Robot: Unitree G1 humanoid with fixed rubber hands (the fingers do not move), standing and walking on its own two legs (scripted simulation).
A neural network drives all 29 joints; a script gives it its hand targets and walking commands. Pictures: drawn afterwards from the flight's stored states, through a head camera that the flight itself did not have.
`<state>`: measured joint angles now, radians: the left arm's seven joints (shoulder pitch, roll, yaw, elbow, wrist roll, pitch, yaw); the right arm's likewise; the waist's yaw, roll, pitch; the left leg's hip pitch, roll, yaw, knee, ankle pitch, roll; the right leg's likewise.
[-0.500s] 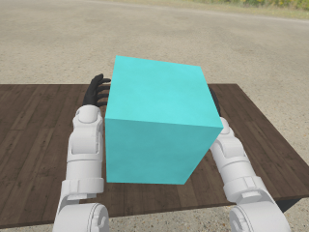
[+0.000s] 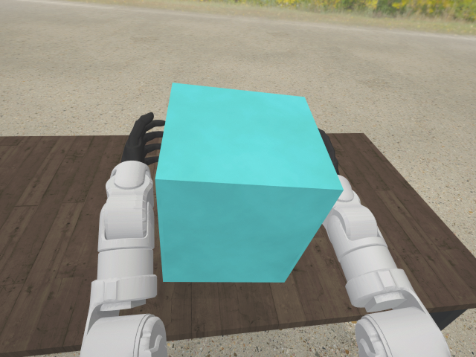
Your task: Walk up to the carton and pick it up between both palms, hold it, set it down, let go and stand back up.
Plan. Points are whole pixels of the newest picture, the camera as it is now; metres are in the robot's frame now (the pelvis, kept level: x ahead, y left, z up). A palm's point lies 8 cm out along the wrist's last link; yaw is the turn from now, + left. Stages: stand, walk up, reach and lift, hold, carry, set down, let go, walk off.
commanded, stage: hold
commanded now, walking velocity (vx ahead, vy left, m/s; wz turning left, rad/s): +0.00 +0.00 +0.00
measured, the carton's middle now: (232, 190) +0.34 +0.00 +0.16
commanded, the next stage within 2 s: none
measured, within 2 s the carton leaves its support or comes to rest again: neither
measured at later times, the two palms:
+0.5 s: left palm (132, 159) +0.36 +0.16 +0.21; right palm (324, 170) +0.35 -0.15 +0.19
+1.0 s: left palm (131, 160) +0.36 +0.16 +0.21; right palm (323, 170) +0.35 -0.14 +0.19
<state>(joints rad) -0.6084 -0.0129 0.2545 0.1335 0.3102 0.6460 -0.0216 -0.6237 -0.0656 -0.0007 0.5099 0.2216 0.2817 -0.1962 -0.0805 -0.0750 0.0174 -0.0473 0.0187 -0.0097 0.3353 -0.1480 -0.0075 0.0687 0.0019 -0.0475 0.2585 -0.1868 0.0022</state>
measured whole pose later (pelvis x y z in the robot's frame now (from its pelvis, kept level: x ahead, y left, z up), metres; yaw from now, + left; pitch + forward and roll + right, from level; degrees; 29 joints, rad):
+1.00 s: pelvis +0.00 +0.00 +0.00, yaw +0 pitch -8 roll -1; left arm -0.61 -0.02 0.27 0.10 0.32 0.69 -0.04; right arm -0.63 -0.06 0.00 0.49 0.23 0.32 -0.20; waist -0.07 -0.07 0.01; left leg -0.04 0.02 -0.01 0.33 -0.15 -0.01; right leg 0.08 0.00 -0.05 0.26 -0.19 0.00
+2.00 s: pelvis +0.00 +0.00 +0.00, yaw +0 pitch -8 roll -1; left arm -0.61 -0.02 0.27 0.10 0.32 0.69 -0.04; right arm -0.63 -0.06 0.00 0.49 0.23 0.32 -0.20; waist -0.07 -0.07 0.01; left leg -0.04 0.02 -0.01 0.33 -0.15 -0.01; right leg 0.07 0.00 -0.05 0.27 -0.19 0.00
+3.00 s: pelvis +0.00 +0.00 +0.00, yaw +0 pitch -9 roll +0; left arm -0.59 -0.02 0.28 0.05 0.32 0.68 -0.07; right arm -0.62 -0.06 0.02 0.46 0.22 0.29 -0.21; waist -0.07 -0.07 0.02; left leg -0.01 0.01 -0.01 0.32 -0.14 -0.01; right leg 0.09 0.00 -0.05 0.27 -0.20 0.00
